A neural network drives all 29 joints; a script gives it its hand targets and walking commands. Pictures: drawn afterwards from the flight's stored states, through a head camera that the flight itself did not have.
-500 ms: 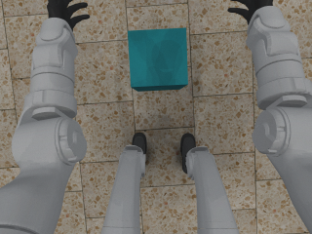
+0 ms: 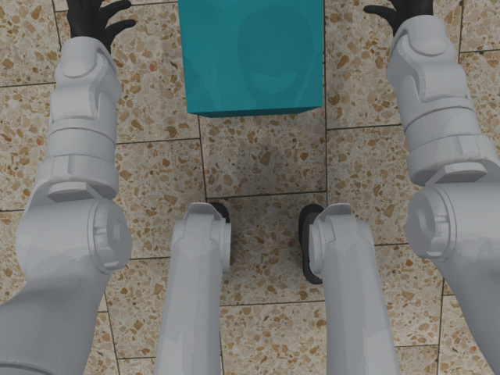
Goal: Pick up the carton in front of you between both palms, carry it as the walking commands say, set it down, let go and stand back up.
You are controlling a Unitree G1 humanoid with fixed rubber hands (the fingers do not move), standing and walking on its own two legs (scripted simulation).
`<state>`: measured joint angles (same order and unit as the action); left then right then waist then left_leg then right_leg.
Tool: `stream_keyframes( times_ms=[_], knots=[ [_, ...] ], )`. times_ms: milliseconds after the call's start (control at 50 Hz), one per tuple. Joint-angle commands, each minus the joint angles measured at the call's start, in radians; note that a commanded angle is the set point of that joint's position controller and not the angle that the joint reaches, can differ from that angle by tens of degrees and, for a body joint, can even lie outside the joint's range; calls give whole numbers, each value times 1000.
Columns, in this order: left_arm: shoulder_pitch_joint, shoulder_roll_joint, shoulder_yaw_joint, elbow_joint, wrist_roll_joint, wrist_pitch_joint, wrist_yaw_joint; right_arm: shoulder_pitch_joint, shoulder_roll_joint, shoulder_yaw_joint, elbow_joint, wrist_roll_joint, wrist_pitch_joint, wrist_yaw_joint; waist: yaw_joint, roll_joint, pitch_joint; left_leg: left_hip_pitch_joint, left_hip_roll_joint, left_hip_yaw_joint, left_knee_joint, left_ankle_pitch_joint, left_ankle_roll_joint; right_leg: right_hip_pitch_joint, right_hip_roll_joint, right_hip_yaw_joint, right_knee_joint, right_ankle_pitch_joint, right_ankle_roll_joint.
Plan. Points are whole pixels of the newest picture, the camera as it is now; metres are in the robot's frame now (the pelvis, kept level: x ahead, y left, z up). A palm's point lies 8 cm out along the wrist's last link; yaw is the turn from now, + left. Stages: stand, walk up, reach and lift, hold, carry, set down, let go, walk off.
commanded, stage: reach and lift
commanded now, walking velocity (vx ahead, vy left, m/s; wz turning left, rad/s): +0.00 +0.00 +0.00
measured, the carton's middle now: (252, 58) +0.54 +0.03 -0.37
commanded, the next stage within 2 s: none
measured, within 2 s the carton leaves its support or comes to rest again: leaves its support in 1.30 s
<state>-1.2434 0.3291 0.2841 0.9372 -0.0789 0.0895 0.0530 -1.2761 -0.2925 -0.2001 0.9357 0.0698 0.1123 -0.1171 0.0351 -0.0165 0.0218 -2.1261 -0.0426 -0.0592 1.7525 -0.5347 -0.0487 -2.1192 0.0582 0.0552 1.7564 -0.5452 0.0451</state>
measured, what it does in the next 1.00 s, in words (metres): lowers itself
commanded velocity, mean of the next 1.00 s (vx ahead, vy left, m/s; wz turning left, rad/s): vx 0.00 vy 0.00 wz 0.00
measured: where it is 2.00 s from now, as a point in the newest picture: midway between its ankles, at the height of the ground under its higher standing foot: (263, 256)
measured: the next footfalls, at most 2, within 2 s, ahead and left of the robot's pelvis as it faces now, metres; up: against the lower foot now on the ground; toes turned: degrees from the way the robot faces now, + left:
none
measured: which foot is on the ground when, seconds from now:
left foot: down 0.00-1.00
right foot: down 0.00-1.00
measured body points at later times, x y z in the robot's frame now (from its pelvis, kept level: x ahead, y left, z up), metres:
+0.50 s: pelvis -0.03 +0.00 -0.12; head +0.36 +0.01 +0.10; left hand +0.54 +0.21 -0.31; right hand +0.55 -0.16 -0.31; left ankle +0.08 +0.13 -0.46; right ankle +0.08 -0.13 -0.45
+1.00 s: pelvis -0.03 +0.00 -0.12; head +0.35 +0.01 +0.10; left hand +0.54 +0.18 -0.30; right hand +0.56 -0.12 -0.30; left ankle +0.08 +0.13 -0.46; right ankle +0.08 -0.13 -0.46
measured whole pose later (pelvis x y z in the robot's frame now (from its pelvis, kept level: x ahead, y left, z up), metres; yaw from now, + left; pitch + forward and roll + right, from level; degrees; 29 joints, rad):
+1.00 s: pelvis -0.03 +0.00 -0.12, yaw +0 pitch +35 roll +0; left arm -1.61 0.33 0.17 1.17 -0.14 0.08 0.11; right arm -1.64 -0.32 -0.11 1.19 0.13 0.09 -0.14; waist 0.04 -0.01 0.47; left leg -2.22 -0.03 -0.05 2.18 -0.57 -0.05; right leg -2.22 0.06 0.04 2.19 -0.59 0.05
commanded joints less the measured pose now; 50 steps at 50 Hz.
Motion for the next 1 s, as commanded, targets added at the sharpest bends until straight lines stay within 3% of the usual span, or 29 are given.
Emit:
stream_keyframes(
  times_ms=[0,100,180,280,380,520,620,780,860,920,980],
  knots=[
    [-315,171,-36,-107,-49,-2,13,-340,-131,38,-120,51,-1,-14,31,-13,-1248,610,-2,126,-10,470,-16,700,15,-102,11,455,14],
    [-439,200,-72,-24,-81,22,26,-452,-163,53,-38,75,25,-20,29,-18,-1128,512,17,136,66,278,-10,638,-1,-113,87,277,9],
    [-498,198,-81,74,-74,15,26,-500,-172,54,63,75,15,-8,27,-8,-982,456,29,123,126,212,-8,537,-12,-112,144,201,7],
    [-568,208,-96,149,-69,-11,25,-559,-200,55,139,81,-15,6,18,3,-876,449,35,104,202,233,-6,458,-22,-107,219,203,9],
    [-635,232,-119,124,-103,-42,32,-629,-222,88,107,101,-49,2,16,-23,-878,465,31,86,261,317,3,455,-23,-106,285,279,8],
    [-563,181,-137,118,-123,-53,54,-586,-216,142,105,144,-64,9,35,-14,-958,586,14,93,311,468,0,483,-8,-112,335,387,6],
    [-518,158,-133,135,-118,-51,50,-525,-183,129,147,126,-59,3,25,-25,-894,508,8,101,304,420,-2,474,-3,-104,318,367,7],
    [-570,142,-133,138,-110,-50,42,-586,-153,138,149,126,-57,-2,29,-26,-839,435,11,105,285,326,0,473,-5,-93,292,297,3],
    [-620,53,-162,134,-103,-40,31,-638,-55,163,139,125,-50,7,36,-33,-797,433,3,111,275,273,3,501,10,-94,284,255,-3],
    [-671,-77,-160,123,-63,-26,9,-680,62,134,138,64,-37,29,25,-25,-763,438,-11,114,277,249,2,514,27,-97,279,239,-6],
    [-827,-599,-259,102,-48,17,-124,-809,599,212,121,38,-2,160,20,-18,-692,432,-42,121,288,226,10,458,59,-110,300,216,-21]
  ],
)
